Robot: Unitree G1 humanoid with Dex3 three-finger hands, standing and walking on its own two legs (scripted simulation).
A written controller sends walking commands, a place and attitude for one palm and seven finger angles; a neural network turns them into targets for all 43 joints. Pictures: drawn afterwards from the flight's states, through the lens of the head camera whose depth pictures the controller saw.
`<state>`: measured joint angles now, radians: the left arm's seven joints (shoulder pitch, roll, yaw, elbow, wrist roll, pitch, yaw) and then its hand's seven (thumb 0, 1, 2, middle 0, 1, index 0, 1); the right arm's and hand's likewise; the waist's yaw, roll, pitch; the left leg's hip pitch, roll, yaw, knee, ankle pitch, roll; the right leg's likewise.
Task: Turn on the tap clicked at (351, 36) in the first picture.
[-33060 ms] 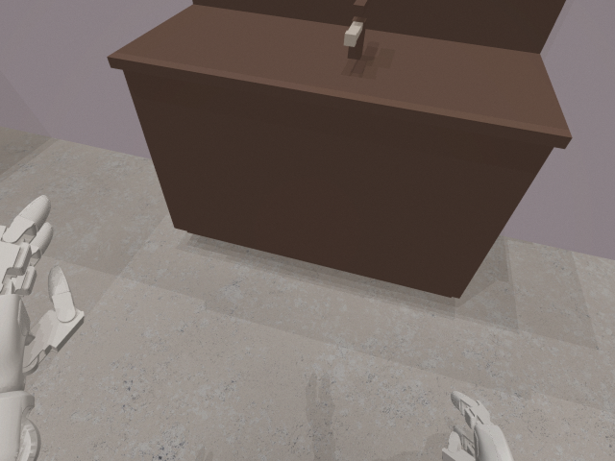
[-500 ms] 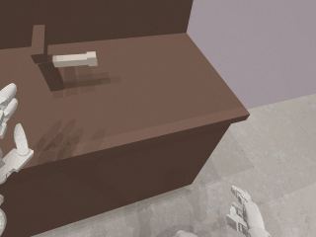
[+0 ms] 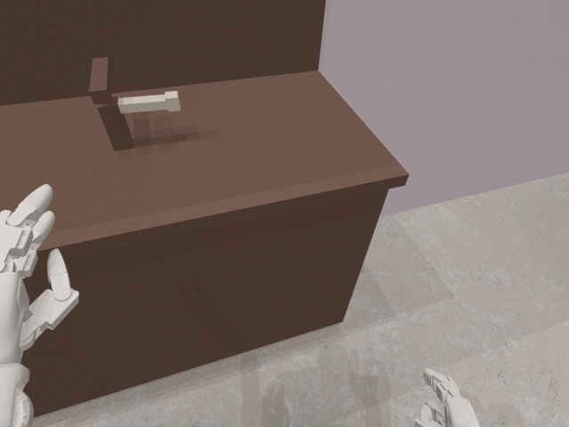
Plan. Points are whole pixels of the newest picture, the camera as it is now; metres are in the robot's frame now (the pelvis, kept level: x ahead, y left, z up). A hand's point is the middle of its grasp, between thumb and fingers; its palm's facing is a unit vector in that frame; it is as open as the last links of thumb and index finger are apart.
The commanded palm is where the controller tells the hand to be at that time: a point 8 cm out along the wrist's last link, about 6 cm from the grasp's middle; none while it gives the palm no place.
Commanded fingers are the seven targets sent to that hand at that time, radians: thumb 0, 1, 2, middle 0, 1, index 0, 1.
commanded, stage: stop stepping back and stand still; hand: left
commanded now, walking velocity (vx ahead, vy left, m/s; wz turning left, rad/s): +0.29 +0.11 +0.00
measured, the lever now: (172, 101) +0.67 +0.25 +0.13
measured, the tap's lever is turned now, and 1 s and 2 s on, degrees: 86 86 86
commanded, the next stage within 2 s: stand and check the lever's angle in 0.86 s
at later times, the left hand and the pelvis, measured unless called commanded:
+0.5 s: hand out of the picture +0.09 +0.25 +0.13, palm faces +0.37 -0.87 -0.33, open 7.4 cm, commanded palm +0.04 +0.29 +0.18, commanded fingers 0.00 0.90 0.90 -0.20 -0.30 -0.20 -0.30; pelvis -0.11 +0.01 -0.03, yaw +2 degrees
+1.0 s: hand out of the picture +0.08 +0.21 +0.16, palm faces +0.35 -0.86 -0.36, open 7.4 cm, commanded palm +0.02 +0.26 +0.18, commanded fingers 0.00 0.90 0.90 -0.20 -0.30 -0.20 -0.30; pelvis -0.14 -0.02 -0.01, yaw +0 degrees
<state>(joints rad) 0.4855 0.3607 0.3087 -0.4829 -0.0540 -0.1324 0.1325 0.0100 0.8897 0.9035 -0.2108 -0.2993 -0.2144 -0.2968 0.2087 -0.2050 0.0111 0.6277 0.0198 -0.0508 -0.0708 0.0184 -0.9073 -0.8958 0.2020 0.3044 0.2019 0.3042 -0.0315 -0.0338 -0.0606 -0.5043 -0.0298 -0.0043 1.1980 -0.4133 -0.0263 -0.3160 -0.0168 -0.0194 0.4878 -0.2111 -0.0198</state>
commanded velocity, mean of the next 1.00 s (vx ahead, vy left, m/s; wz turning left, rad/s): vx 0.16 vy -0.02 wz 0.00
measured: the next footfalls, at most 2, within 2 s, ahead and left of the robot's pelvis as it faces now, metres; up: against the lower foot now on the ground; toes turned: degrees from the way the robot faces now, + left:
left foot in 0.12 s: -0.11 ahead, +0.17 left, +0.00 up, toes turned +3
left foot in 0.58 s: -0.07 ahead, +0.09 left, +0.00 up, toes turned +1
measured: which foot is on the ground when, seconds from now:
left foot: up 0.00-0.10, down 0.12-0.36, up 0.38-0.56, down 0.58-1.00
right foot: down 0.00-0.58, up 0.60-0.94, down 0.96-1.00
